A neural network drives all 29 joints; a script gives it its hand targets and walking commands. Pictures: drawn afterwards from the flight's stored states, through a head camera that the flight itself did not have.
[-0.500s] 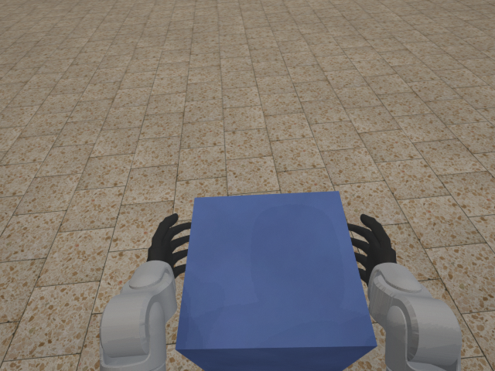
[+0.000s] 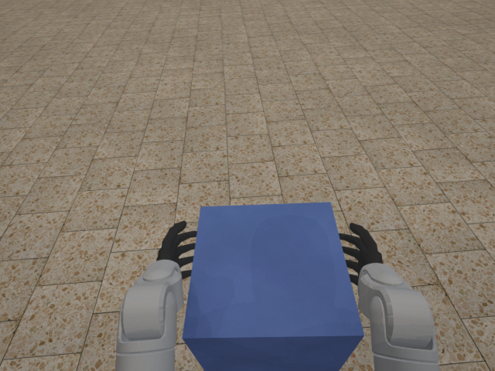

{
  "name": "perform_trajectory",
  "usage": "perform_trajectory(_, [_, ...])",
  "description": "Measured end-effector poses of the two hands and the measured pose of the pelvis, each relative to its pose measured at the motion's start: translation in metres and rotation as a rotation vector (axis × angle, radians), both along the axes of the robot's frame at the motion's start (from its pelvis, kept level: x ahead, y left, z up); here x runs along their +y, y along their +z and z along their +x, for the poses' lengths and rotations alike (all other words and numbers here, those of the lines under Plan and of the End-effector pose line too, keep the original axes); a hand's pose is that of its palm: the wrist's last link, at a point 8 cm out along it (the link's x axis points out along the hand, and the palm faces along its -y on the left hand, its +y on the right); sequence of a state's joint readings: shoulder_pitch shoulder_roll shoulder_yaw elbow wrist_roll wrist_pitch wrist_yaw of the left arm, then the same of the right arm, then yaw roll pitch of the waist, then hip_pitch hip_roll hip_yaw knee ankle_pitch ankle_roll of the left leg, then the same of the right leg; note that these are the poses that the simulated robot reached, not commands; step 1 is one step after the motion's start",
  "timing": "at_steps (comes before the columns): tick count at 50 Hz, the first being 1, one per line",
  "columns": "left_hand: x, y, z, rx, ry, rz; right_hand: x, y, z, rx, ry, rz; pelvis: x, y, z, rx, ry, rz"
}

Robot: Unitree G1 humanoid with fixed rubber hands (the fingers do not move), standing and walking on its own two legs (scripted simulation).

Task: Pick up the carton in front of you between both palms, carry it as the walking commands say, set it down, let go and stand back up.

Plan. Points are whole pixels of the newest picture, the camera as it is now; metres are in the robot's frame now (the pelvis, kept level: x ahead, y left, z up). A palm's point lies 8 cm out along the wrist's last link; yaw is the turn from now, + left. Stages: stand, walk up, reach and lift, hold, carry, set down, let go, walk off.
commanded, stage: carry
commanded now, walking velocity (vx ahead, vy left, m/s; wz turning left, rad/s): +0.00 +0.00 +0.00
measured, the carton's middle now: (268, 297) +0.25 +0.00 -0.01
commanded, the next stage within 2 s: hold in 1.42 s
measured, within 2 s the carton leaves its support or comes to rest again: neither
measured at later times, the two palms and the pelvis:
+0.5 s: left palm (170, 273) +0.26 +0.16 +0.03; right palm (355, 277) +0.26 -0.14 +0.03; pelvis -0.03 +0.01 +0.00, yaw +0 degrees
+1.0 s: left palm (160, 277) +0.25 +0.17 +0.04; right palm (349, 280) +0.25 -0.13 +0.04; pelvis -0.04 +0.02 +0.00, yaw +0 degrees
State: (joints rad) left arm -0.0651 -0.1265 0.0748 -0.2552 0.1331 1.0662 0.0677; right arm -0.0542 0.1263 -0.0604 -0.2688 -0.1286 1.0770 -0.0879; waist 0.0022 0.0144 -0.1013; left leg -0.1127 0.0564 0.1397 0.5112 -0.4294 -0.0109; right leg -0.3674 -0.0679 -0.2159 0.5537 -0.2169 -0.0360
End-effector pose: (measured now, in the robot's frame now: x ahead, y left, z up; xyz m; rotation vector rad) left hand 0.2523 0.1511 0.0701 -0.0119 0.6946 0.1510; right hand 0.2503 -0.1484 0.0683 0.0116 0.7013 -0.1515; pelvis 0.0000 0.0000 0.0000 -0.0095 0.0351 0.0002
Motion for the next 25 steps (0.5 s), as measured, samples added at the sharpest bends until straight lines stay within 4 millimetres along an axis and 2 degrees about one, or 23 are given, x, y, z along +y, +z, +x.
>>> perform_trajectory(17, [0.006, -0.036, 0.005, 0.005, -0.032, 0.054, 0.006, -0.037, 0.006, 0.005, 0.040, -0.050, 0.006, 0.002, -0.027, -0.010, -0.001, 0.009])
perform_trajectory(25, [0.009, -0.035, 0.011, -0.046, -0.027, 0.048, 0.009, -0.036, 0.011, -0.046, 0.033, -0.044, 0.009, 0.001, -0.032, -0.005, 0.000, 0.008])
